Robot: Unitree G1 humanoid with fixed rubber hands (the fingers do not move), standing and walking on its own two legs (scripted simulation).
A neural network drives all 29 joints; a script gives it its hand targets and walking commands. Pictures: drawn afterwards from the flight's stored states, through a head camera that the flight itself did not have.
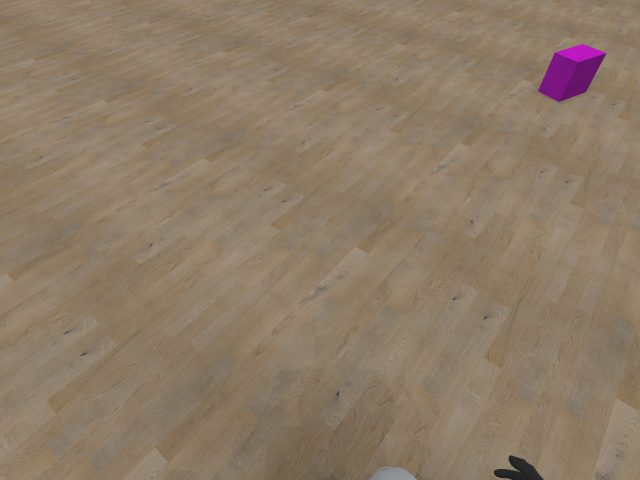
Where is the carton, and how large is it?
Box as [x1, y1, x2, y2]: [538, 44, 605, 101]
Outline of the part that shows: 605,53 583,44 555,52 538,91 558,101 584,92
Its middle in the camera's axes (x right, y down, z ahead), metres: +1.63 -1.05 +2.50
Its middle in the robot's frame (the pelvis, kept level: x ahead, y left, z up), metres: +2.54 -1.58 -0.64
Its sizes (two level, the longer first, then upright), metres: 0.268 0.164 0.252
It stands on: the floor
